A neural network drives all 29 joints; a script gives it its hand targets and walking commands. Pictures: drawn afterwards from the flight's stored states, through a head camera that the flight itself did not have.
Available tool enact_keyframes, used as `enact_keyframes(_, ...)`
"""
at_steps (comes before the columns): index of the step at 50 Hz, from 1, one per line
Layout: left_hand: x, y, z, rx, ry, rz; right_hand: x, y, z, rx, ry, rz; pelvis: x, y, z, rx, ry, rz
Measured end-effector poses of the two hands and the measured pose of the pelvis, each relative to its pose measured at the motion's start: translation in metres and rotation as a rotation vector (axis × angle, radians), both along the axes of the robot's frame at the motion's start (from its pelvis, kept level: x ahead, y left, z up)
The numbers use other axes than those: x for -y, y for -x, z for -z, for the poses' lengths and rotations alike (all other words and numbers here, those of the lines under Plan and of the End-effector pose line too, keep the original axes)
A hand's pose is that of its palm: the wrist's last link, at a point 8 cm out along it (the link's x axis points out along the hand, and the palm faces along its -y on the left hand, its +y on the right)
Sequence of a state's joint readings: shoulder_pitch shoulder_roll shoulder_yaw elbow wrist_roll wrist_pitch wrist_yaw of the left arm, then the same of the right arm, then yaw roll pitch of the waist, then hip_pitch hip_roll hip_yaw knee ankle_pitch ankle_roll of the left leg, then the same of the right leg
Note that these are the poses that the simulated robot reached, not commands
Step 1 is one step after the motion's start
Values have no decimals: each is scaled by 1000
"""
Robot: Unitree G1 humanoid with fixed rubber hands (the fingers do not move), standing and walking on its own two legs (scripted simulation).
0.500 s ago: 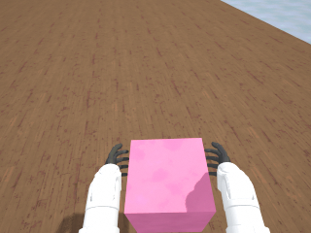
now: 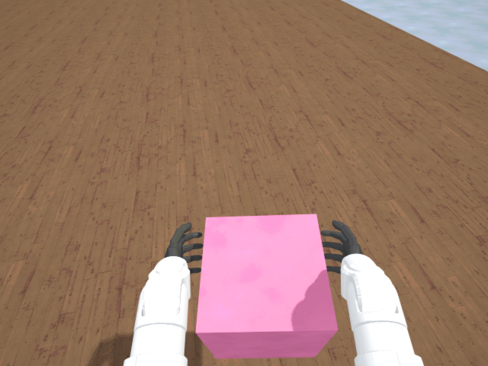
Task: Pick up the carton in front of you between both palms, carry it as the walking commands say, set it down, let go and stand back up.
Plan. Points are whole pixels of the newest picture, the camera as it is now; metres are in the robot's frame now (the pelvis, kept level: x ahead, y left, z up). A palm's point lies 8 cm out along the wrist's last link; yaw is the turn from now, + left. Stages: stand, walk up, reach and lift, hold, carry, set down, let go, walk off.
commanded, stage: carry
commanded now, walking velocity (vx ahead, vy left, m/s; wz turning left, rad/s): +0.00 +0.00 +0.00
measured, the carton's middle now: (263, 290) +0.31 +0.00 -0.09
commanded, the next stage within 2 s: hold in 0.34 s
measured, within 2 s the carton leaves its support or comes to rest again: neither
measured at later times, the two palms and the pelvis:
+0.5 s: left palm (167, 273) +0.27 +0.16 +0.04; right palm (349, 268) +0.28 -0.14 +0.04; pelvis -0.01 +0.00 +0.01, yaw +3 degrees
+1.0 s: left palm (157, 283) +0.25 +0.17 +0.06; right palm (345, 263) +0.28 -0.13 +0.06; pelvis -0.03 -0.01 +0.00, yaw +6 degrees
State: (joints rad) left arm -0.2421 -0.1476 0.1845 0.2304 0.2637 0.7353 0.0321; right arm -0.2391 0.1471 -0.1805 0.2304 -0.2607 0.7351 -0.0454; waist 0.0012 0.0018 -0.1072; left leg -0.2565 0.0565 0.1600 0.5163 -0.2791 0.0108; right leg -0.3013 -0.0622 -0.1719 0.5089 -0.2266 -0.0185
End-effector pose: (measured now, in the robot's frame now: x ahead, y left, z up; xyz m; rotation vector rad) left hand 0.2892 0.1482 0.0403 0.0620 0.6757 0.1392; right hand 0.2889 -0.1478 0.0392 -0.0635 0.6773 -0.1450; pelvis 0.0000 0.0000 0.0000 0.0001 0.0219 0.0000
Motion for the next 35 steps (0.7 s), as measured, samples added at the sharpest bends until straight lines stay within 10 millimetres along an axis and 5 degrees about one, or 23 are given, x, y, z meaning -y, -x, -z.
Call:
enact_keyframes(20, -4, 5, 0, 7, 3, -6, -3, 5, -1, 5, 1, 0, -3, 6, -1, 14, 2, -2)
enact_keyframes(35, -26, 42, -10, 21, 26, -98, -25, 12, -12, 15, 0, -104, 3, 24, -6, 159, -6, -87)
